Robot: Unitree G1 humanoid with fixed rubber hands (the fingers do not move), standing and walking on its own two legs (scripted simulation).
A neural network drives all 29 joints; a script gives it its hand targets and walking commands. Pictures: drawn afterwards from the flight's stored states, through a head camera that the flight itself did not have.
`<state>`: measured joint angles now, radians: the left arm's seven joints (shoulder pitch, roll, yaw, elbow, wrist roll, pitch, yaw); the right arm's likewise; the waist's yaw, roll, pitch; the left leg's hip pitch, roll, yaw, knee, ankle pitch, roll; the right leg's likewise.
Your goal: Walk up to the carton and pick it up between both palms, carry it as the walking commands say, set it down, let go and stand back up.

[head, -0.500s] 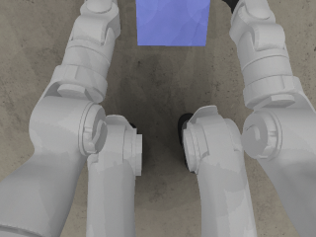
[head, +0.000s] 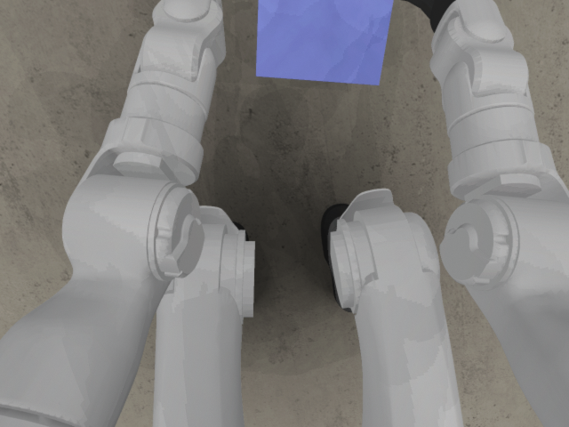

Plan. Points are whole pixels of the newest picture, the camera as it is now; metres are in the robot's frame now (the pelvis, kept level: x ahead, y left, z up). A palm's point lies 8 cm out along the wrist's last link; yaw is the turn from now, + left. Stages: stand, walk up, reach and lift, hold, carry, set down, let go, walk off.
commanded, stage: set down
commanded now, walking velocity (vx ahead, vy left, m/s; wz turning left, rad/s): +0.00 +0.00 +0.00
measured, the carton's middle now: out of the picture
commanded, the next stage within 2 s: none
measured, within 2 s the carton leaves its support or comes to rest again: rests again in 0.52 s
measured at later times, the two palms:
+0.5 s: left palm out of the picture +0.55 +0.06 -0.19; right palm out of the picture +0.52 -0.19 -0.19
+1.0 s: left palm out of the picture +0.56 +0.06 -0.20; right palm out of the picture +0.52 -0.19 -0.19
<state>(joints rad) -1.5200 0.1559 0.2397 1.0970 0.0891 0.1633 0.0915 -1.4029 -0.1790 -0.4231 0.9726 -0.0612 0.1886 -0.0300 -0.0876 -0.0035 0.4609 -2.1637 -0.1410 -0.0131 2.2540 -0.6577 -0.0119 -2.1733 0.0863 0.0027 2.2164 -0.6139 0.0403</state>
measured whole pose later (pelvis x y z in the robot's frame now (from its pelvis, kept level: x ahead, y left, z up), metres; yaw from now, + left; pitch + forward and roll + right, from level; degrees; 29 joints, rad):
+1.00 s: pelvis +0.01 +0.00 +0.00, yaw -1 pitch +35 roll -2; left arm -1.50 0.14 0.31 1.09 0.18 0.12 0.03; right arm -1.39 -0.18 -0.49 1.00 -0.11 0.14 0.03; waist -0.08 -0.01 0.44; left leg -2.17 -0.13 -0.01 2.28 -0.71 0.00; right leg -2.19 0.09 0.00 2.24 -0.66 0.04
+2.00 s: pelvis -0.01 +0.01 +0.02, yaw -2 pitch +31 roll -1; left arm -1.53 0.34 0.04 1.02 -0.15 0.14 0.16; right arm -1.45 -0.28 -0.20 1.00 0.16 0.09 -0.14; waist -0.08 -0.01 0.52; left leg -2.11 -0.08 0.02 2.19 -0.63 0.01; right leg -2.14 0.05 -0.02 2.14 -0.54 0.01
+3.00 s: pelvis -0.01 +0.01 +0.26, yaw -3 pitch +26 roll +0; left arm -1.42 0.32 0.15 0.83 -0.07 0.30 0.11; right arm -1.30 -0.27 -0.24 0.71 0.10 0.30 -0.13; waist -0.07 0.00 0.48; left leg -1.34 -0.07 -0.01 1.28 -0.39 0.02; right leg -1.37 0.05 0.04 1.24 -0.33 0.01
